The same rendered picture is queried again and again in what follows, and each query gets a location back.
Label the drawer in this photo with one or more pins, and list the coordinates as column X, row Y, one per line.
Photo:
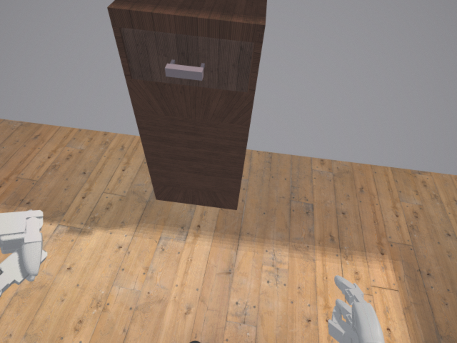
column 227, row 62

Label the left robot hand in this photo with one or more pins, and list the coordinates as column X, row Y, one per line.
column 20, row 235

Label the right robot hand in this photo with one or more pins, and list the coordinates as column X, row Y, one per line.
column 362, row 324

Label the cabinet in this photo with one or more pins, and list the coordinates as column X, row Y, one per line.
column 194, row 138

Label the handle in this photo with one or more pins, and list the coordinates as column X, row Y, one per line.
column 184, row 72

